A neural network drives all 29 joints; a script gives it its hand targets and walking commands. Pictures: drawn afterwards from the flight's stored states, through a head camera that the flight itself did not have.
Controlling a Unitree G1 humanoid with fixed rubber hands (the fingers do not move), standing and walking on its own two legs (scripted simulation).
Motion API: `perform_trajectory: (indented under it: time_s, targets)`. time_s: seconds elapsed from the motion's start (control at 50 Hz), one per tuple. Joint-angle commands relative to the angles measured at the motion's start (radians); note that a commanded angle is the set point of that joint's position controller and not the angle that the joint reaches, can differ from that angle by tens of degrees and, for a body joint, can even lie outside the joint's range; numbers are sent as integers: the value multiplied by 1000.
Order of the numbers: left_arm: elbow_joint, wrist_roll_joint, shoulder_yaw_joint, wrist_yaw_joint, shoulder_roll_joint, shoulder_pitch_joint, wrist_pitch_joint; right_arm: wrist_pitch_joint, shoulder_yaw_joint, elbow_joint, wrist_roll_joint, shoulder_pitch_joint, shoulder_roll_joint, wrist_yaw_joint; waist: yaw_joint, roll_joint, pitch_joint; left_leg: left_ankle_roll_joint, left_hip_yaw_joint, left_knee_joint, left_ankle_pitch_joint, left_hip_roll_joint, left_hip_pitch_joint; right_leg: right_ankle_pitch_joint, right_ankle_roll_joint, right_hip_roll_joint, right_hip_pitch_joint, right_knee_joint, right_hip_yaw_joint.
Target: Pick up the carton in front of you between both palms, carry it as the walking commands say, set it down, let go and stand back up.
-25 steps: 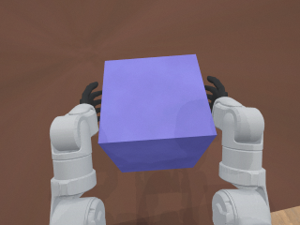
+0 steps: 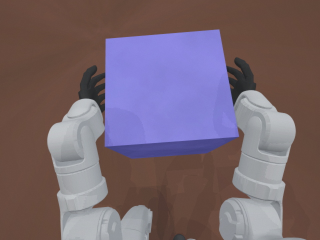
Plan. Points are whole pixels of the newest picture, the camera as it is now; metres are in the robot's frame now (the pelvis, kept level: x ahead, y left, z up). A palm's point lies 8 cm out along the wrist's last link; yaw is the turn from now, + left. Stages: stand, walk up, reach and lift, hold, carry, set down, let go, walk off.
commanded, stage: carry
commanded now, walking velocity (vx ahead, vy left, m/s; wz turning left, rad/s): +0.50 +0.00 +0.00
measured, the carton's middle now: (166, 107) +0.40 +0.03 +0.06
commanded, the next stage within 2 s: none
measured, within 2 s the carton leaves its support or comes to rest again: neither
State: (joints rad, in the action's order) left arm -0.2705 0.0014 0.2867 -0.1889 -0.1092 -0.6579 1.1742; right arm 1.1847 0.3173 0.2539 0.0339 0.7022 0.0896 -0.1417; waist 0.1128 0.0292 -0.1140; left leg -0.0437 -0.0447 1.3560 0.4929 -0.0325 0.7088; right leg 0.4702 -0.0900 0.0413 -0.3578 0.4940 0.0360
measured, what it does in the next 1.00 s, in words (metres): climbs: left foot 0.05 m higher, then right foot 0.03 m higher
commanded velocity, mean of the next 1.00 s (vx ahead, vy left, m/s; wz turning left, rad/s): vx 0.50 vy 0.00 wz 0.00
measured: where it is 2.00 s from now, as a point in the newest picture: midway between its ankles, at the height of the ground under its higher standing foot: (213, 43)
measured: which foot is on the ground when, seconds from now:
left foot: up 0.00-0.12, down 0.14-0.52, up 0.54-0.92, down 0.94-1.00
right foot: down 0.00-0.16, up 0.18-0.48, down 0.50-0.98, up 1.00-1.00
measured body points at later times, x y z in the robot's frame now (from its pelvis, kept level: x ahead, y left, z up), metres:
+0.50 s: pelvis +0.35 -0.07 +0.04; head +0.37 -0.09 +0.49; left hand +0.74 +0.04 +0.21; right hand +0.73 -0.26 +0.21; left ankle +0.25 +0.05 -0.69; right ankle +0.47 -0.17 -0.66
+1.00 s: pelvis +0.65 -0.13 +0.09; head +0.69 -0.15 +0.54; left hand +1.05 -0.01 +0.24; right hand +1.03 -0.31 +0.24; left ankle +0.74 -0.05 -0.61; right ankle +0.48 -0.17 -0.58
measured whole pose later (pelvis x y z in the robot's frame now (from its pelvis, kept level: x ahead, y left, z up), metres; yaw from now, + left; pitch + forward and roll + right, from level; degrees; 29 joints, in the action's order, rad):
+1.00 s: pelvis +0.65 -0.13 +0.09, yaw -2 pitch +5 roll +4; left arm 0.01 -0.01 0.34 -0.18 -0.04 -0.76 1.26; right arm 1.25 0.31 -0.04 0.10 0.81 0.07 -0.15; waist -0.04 0.04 0.02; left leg -0.11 -0.16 0.74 0.44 -0.07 0.59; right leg 0.47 -0.05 0.03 -0.23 0.91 0.03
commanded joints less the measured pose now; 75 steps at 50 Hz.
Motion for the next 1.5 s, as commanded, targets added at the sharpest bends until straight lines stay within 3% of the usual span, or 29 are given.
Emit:
perform_trajectory:
  time_s: [0.0, 0.04, 0.08, 0.1, 0.12, 0.14, 0.26, 0.38, 0.44, 0.48, 0.5, 0.54, 0.58, 0.78, 0.84, 0.88, 0.9, 0.94, 0.98, 1.04, 1.14, 1.18, 1.2, 1.22, 1.24, 1.26, 1.28, 1.32, 1.48]
  targets:
    - [-167, 434, -786, 154, -738, -730, 10, -23, -614, 13, -114, 513, 610, -4, 6, 86, 656, -24, -115, -371, -68, -30, 117, -1142, -89, -176, 688, -24, -196]
    - [-88, 449, -782, 163, -736, -720, 33, 5, -591, -24, -88, 480, 576, -1, -40, 87, 624, -41, -210, -613, -255, -97, -227, -1295, -35, -141, 461, 9, -56]
    - [-19, 413, -752, 168, -730, -634, 39, 37, -603, -29, -104, 487, 579, 12, -198, 149, 740, -46, -273, -749, -358, -154, -613, -1509, -9, -146, 385, 296, 16]
    - [61, 395, -739, 166, -719, -694, 52, 48, -619, -65, -113, 498, 577, 23, -281, 118, 767, -107, -125, -769, -346, -28, -858, -1137, 17, -128, 175, 495, 11]
    - [72, 345, -711, 155, -725, -740, 61, 50, -627, -53, -134, 527, 581, 37, -240, -224, 804, -251, 408, -833, -488, 317, -1012, -125, 52, 4, -91, 806, -51]
    - [96, 275, -665, 144, -670, -669, 69, 67, -663, -45, -167, 525, 619, 47, -173, -239, 794, -316, 711, -923, -450, 371, -1007, 16, 52, 55, -276, 1084, -150]
    - [180, 111, -498, 85, -709, -620, 79, 67, -779, -56, -448, 787, 868, 135, -162, 14, 574, -225, 413, -888, -510, 239, -907, 11, 12, -41, -473, 919, -77]
    - [318, 29, -435, 84, -669, -624, 88, 60, -743, -110, -470, 970, 894, 120, -165, -75, 500, -170, 153, -982, -436, 208, -621, -75, 34, -54, -198, 302, 67]
    - [340, 71, -469, 100, -659, -698, 96, 80, -624, -364, -359, 723, 836, 123, -1, -43, 604, -69, -29, -600, -725, 167, -405, -109, -16, 37, 379, 114, 134]
    - [359, 78, -482, 106, -618, -700, 85, 97, -567, -446, -310, 695, 847, 125, -13, 366, 717, 25, -29, -83, 63, -70, 23, -118, -218, -356, 657, -161, -736]
    - [313, 116, -505, 114, -725, -732, 85, 84, -592, -333, -313, 796, 882, 118, -20, 250, 694, 11, 65, 55, 54, 5, 82, -131, -234, -379, 606, -145, -762]
    - [137, 277, -605, 138, -854, -927, 89, 81, -519, -268, -273, 791, 853, 98, -33, -75, 635, -10, 86, 119, 22, 27, 148, -389, -203, -312, 581, -72, -592]
    - [34, 386, -699, 145, -908, -986, 71, 75, -498, -249, -226, 722, 822, 83, -52, 16, 665, -24, 52, 16, -64, 66, 78, -439, -111, -286, 546, -21, -399]
    - [63, 417, -674, 163, -891, -961, 45, 49, -570, -229, -153, 745, 798, 41, -3, 89, 556, -1, -113, -391, -207, 18, 162, -836, -103, -226, 566, -99, -182]
    - [216, 311, -601, 154, -793, -858, 78, 87, -538, -372, -116, 613, 737, 54, -49, 118, 550, -50, -195, -561, -206, -66, -131, -1231, -56, -198, 470, -52, -64]
    - [193, 337, -614, 168, -875, -874, 78, 88, -571, -289, -161, 674, 773, 65, -170, 152, 695, -82, -217, -629, -205, -126, -495, -1475, -12, -190, 404, 215, 69]
    - [205, 309, -609, 161, -842, -848, 82, 85, -583, -306, -188, 691, 820, 67, -259, 92, 782, -123, -62, -775, -245, -32, -777, -1199, 21, -152, 212, 437, 44]
    - [254, 237, -555, 144, -825, -809, 95, 74, -599, -313, -231, 692, 851, 82, -231, -317, 791, -376, 805, -947, -481, 355, -1053, 23, 87, 117, -342, 1069, -66]
    - [262, 140, -495, 114, -809, -783, 74, 57, -724, -195, -349, 822, 928, 109, -220, -112, 673, -339, 557, -802, -670, 284, -1000, 41, 40, 8, -520, 1121, -149]
    - [215, 62, -458, 82, -756, -787, 39, 28, -821, -89, -478, 1003, 1028, 142, -161, 44, 633, -236, 409, -890, -390, 274, -811, 24, 16, -43, -452, 931, -93]
    - [290, 40, -453, 79, -653, -645, 56, 16, -721, -213, -448, 844, 899, 92, -182, -115, 523, -192, 245, -938, -378, 238, -652, -19, 39, -84, -254, 348, -15]
    - [272, 47, -489, 94, -663, -632, 69, 33, -693, -210, -411, 831, 890, 91, -103, -195, 572, -142, 147, -866, -277, 232, -512, -146, 53, -51, 62, 136, 77]
    - [261, 97, -510, 96, -690, -718, 71, 36, -701, -205, -413, 817, 882, 94, -39, -98, 629, -103, 65, -728, -431, 183, -421, -164, 38, 29, 273, 118, 141]
    - [339, 107, -490, 100, -708, -641, 81, 46, -689, -171, -391, 838, 854, 95, 2, 109, 701, -54, -9, -504, -360, 139, -250, -96, -1, 0, 550, 134, 46]
    - [352, 104, -492, 99, -679, -655, 73, 65, -655, -231, -355, 796, 830, 93, 10, 404, 717, 37, -35, -191, -43, -22, -48, -21, -139, -292, 610, -88, -564]
    - [242, 151, -544, 107, -755, -716, 70, 64, -660, -154, -360, 854, 853, 91, -14, 339, 706, 27, 22, -44, 74, -51, 79, -110, -208, -345, 681, -172, -792]
    - [135, 218, -595, 114, -836, -814, 75, 62, -623, -120, -342, 886, 870, 87, -29, 121, 637, 28, 51, 53, 23, 11, 97, -219, -164, -338, 584, -134, -728]
    - [161, 271, -636, 118, -827, -878, 86, 79, -518, -263, -242, 744, 785, 72, -52, -20, 604, 0, 76, 39, 35, 51, 135, -413, -166, -323, 548, -48, -599]
    - [94, 437, -717, 159, -982, -1023, 36, 49, -516, -277, -125, 715, 783, 67, -7, 97, 598, -4, -10, -224, -44, 50, 222, -538, -144, -283, 660, -71, -321]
